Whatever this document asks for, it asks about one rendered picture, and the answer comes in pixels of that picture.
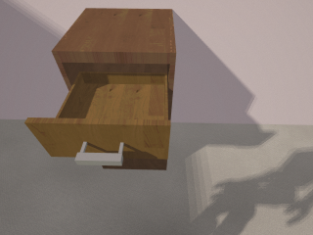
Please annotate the handle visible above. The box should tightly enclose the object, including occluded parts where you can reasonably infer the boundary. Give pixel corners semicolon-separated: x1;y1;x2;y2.
75;141;124;166

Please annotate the drawer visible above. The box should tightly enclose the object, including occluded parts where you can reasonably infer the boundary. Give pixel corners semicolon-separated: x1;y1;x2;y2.
24;71;171;160

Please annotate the cabinet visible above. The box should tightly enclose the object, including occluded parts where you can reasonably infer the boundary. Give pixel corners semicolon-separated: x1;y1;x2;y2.
51;8;176;170

